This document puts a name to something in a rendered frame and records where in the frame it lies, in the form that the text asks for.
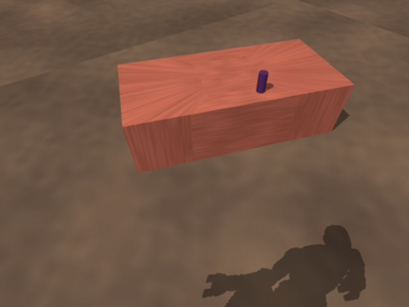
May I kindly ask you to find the can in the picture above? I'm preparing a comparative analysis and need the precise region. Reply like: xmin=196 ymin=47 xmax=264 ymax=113
xmin=256 ymin=70 xmax=268 ymax=93

